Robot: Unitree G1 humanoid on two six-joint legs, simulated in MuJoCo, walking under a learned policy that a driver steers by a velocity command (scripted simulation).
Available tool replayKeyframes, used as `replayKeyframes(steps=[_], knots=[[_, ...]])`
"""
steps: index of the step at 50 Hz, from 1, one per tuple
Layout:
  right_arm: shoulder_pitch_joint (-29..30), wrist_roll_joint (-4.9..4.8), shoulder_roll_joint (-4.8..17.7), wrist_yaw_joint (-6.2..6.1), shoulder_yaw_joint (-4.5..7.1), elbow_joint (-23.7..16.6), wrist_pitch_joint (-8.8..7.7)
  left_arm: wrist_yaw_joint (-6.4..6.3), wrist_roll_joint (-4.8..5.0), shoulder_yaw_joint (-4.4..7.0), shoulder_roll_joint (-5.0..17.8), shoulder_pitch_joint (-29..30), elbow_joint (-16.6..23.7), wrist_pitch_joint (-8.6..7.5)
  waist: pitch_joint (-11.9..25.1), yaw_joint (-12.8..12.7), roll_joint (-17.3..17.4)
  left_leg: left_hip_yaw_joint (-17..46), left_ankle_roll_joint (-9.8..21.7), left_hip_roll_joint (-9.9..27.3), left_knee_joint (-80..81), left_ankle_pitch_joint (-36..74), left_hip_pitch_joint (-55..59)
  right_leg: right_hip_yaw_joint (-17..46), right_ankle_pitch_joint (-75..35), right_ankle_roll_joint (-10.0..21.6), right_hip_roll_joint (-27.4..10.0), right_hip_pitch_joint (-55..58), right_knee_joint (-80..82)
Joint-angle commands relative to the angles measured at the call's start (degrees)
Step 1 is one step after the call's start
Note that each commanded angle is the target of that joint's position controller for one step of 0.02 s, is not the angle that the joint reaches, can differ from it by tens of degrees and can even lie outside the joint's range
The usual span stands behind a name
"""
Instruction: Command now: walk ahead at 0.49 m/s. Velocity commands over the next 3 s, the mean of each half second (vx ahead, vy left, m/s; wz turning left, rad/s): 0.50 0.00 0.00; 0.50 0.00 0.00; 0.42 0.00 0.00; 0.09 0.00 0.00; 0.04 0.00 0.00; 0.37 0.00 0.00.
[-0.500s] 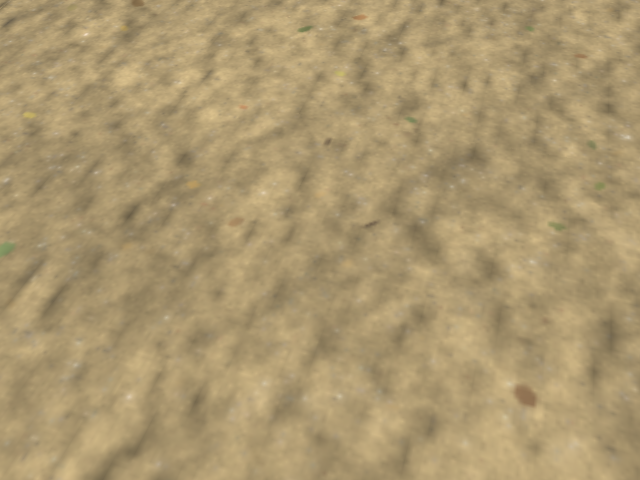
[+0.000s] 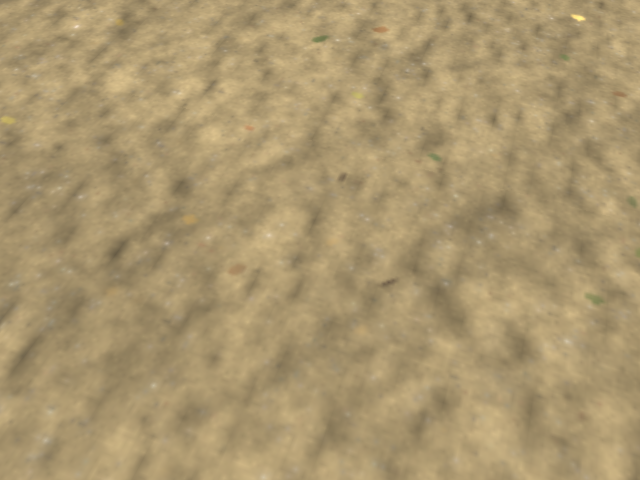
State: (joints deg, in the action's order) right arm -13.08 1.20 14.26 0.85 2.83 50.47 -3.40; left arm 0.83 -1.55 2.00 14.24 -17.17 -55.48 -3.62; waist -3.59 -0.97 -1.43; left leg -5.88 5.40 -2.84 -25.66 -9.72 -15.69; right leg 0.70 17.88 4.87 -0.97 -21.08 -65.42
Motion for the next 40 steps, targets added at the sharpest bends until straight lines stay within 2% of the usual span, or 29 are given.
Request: replayKeyframes(steps=[1,3,6,8,10,14,16,17,18,19,20,21,22,23,24,25,26,27,30,33,36,40], knots=[[-4.2,-0.48,4.8,-0.06,0.85,-0.2,-1.92,0.77,-0.67,0.54,2.7,-4.0,1.4,0.91,2.4,-0.8,4.7,17.0,6.9,15.5,17.2,5.3,5.3,1.2,-3.1,-0.9,-4.0,-6.8,0.8],[-6.2,-0.66,5.7,-0.09,1.06,1.1,-2.31,1.08,-0.67,0.46,2.5,0.2,2.6,1.41,0.5,-0.6,4.4,14.5,7.2,14.9,19.4,5.2,5.8,0.2,-6.6,-2.0,-5.2,-11.0,4.3],[-9.5,-0.81,5.2,-0.13,0.8,2.8,-2.25,1.29,-0.6,0.34,2.6,7.9,5.2,1.53,-1.7,1.0,4.0,11.9,6.9,13.6,20.8,7.7,8.5,-1.3,-12.7,-3.6,-6.1,-16.7,12.1],[-11.0,-0.88,5.0,-0.18,0.61,3.6,-2.23,1.42,-0.35,-0.06,1.8,12.2,6.5,1.28,-2.1,2.0,3.9,9.7,6.1,12.5,20.3,11.5,9.5,-2.6,-16.4,-4.1,-5.4,-16.3,19.0],[-12.8,-0.8,5.3,-0.36,0.54,4.5,-2.3,1.48,-0.1,-0.47,1.2,15.9,7.6,1.09,-2.2,3.1,4.4,8.4,5.6,12.3,19.6,15.0,11.1,-3.8,-19.0,-4.0,-4.3,-14.8,24.5],[-16.0,-0.2,5.5,-0.95,0.43,6.5,-1.94,1.23,0.02,-0.53,1.8,20.9,9.6,0.8,-2.6,4.4,4.9,8.1,5.6,14.4,17.0,22.1,18.1,-4.8,-17.6,-2.5,-2.7,-14.4,30.6],[-15.5,0.13,6.1,-1.38,0.57,7.0,-1.66,1.06,0.03,-0.24,2.5,20.7,10.1,0.43,-2.5,3.6,5.2,8.0,5.3,15.7,14.2,28.2,21.4,-4.9,-13.6,-0.9,-1.7,-12.7,32.8],[-14.5,0.24,6.5,-1.55,0.65,7.1,-1.57,0.87,0.03,0.03,2.9,18.8,9.7,0.17,-1.6,2.3,5.6,7.4,4.7,15.8,11.3,35.0,22.0,-5.4,-11.1,0.1,-0.4,-9.2,34.1],[-13.7,0.34,7.0,-1.65,0.77,7.1,-1.46,0.5,-0.02,0.51,3.7,14.5,8.4,-0.13,0.7,0.4,6.1,6.8,3.9,15.5,6.1,42.9,22.2,-6.0,-8.7,1.2,1.5,-3.4,35.4],[-12.8,0.19,7.1,-1.56,0.76,7.2,-1.2,0.0,-0.27,1.2,4.7,5.9,5.6,-0.64,5.1,-3.4,5.0,5.2,2.9,13.9,-3.6,45.8,20.6,-7.0,-9.9,2.7,3.2,6.7,39.0],[-12.3,-0.2,6.2,-1.45,0.33,6.3,-1.27,-0.7,-1.37,2.34,7.6,-4.6,2.6,-1.22,11.3,-7.2,3.0,3.7,1.8,11.7,-16.9,35.2,11.3,-1.3,-9.3,5.1,-2.1,21.9,39.4],[-17.4,-2.45,0.3,-0.71,-1.05,4.1,-1.46,-1.32,-2.73,4.17,14.4,-11.9,2.0,-1.18,20.9,-6.3,-9.0,0.1,-1.3,3.5,-39.8,5.1,-9.3,25.1,-3.0,12.2,-20.4,41.3,41.3],[-16.8,-1.63,4.2,-0.95,0.22,5.0,-1.35,-0.82,-0.52,4.12,13.1,-9.9,1.7,-0.25,22.3,-5.8,-7.8,6.7,-0.8,-1.3,-49.1,-20.5,-17.8,39.5,-2.6,14.8,-23.7,40.7,49.1],[-11.3,-0.92,6.0,-1.04,0.95,3.7,-1.24,-0.68,0.71,3.5,10.4,-3.0,2.4,-0.05,11.9,-3.2,-3.5,9.3,-0.1,3.0,-50.0,-15.5,-21.8,29.2,-0.7,12.6,-20.5,32.4,49.6],[-8.2,-0.78,5.0,-0.7,0.7,2.9,-1.66,-0.44,0.76,2.5,6.5,1.2,3.1,-0.4,6.5,-1.9,-1.4,9.1,0.0,5.2,-46.7,-10.8,-20.9,22.3,-4.1,11.0,-18.0,24.2,51.9],[-7.4,-0.54,3.9,-0.51,0.7,3.1,-1.39,-0.45,0.63,1.9,4.3,3.0,2.9,-0.81,3.4,-0.1,-1.0,8.8,-0.2,6.9,-43.1,-8.5,-18.3,16.9,-7.8,8.6,-15.1,18.5,53.8],[-8.1,0.51,3.2,-0.21,0.62,3.3,-0.58,-0.64,0.87,1.41,2.8,3.4,2.1,-1.16,1.9,1.7,-1.9,8.7,-0.9,7.9,-40.4,-7.3,-15.2,12.8,-11.0,6.9,-12.7,14.1,55.2],[-9.2,0.92,2.0,0.23,0.41,3.9,0.2,-0.73,0.77,1.17,2.2,2.8,1.4,-1.58,2.2,2.5,-2.3,8.2,-1.5,8.0,-39.2,-6.5,-13.1,10.4,-13.2,6.5,-11.6,12.4,56.0],[-5.6,1.06,1.4,0.98,0.41,2.5,1.38,-0.7,1.17,1.58,4.2,-0.9,-0.6,-2.71,1.1,3.2,-1.7,6.3,-3.1,8.9,-35.9,-2.8,-16.1,6.7,-18.4,7.4,-10.5,12.0,58.2],[2.4,0.82,1.9,1.1,0.31,-0.2,1.59,-0.67,1.14,1.42,4.2,-3.9,-1.7,-2.63,-1.1,1.7,-1.4,4.8,-4.6,9.8,-28.3,3.3,-21.0,4.3,-20.3,7.3,-9.3,13.7,59.8],[8.7,0.28,1.0,1.13,-0.37,-2.2,1.28,-0.67,1.07,1.18,4.2,-6.4,-2.5,-2.51,-1.8,0.0,-1.6,3.0,-4.8,8.8,-18.4,8.3,-20.1,1.9,-24.3,6.6,-8.2,15.4,59.6],[14.8,0.12,1.3,0.82,-0.73,-4.3,1.0,-1.14,0.63,1.15,4.6,-10.7,-4.3,-2.24,-2.4,-2.0,-2.0,1.6,-3.4,7.1,-10.9,9.4,-20.0,1.4,-28.7,6.5,-10.0,22.4,58.1]])
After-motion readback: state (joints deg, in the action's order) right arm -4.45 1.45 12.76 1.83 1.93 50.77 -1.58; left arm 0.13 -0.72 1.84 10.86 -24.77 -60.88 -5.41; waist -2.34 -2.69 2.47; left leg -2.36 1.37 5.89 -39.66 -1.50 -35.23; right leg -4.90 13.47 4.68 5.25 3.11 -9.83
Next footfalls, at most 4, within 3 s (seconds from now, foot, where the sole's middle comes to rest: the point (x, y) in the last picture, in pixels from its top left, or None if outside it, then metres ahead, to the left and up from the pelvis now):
0.40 right None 0.39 -0.11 -0.77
0.94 left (299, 379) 0.69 0.07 -0.77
1.46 right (369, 278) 0.98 -0.10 -0.77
1.82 left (289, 293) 0.92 0.10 -0.77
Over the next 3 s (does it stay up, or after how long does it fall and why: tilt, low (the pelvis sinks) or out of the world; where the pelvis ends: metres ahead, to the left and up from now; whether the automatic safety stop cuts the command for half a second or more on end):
stays up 1.10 -0.04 0.00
